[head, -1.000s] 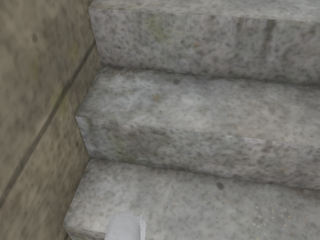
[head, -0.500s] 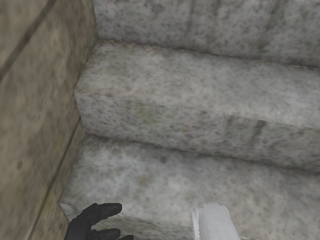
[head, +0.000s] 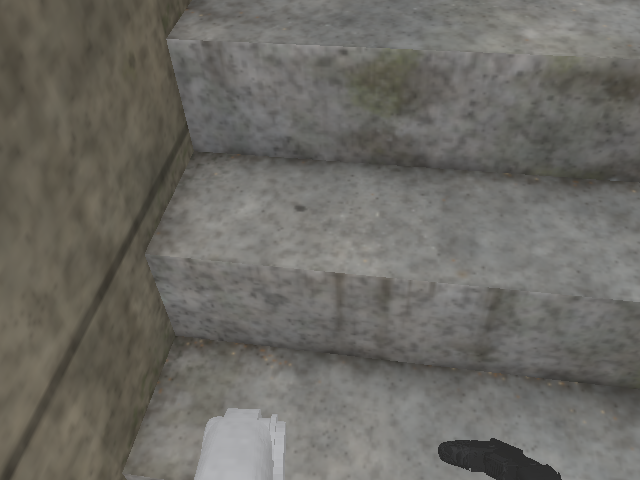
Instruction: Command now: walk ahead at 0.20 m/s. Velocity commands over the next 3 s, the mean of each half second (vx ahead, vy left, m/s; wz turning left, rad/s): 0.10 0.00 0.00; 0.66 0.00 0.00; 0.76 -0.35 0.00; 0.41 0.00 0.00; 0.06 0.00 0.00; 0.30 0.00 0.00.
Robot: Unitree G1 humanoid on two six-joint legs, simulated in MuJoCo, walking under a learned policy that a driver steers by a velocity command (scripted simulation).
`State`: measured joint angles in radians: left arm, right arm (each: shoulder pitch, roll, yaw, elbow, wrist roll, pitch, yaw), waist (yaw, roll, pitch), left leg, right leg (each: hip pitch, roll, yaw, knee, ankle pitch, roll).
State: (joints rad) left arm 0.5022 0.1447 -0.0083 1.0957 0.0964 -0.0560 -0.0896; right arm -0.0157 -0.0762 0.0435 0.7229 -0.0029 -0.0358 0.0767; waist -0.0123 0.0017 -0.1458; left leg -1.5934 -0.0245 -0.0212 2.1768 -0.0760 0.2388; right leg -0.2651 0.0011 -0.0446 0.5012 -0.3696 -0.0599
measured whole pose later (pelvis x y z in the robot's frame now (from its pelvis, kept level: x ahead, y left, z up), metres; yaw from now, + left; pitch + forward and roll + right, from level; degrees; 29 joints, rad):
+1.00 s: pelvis +0.35 -0.05 +0.26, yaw +1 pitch +9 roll +5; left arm 0.46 0.18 0.04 1.08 -0.09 -0.16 0.03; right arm -0.11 -0.10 0.06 0.55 0.04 -0.02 -0.09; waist -0.02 -0.04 -0.02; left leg -1.12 -0.07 0.19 1.52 -0.53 0.17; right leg -0.05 -0.08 -0.04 0.23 0.03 -0.09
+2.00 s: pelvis +0.83 -0.16 +0.77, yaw -2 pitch +4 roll +4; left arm 0.28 0.26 0.06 0.84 0.02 -0.07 0.00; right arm 0.22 -0.20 -0.04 0.93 -0.04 0.00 -0.04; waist -0.05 -0.04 -0.09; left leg -0.59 -0.11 0.12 0.88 -0.38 0.14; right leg -0.79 0.13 0.17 1.89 -0.21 -0.08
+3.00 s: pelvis +1.15 -0.25 +1.02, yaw -2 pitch +4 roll -1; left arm 0.08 0.11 0.00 0.74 0.01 -0.02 0.02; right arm 0.55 -0.12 -0.03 1.13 -0.02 -0.12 -0.02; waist -0.05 0.00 -0.05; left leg -0.30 -0.01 -0.03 0.54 -0.32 0.04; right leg -1.37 -0.02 0.01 2.34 -0.30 -0.13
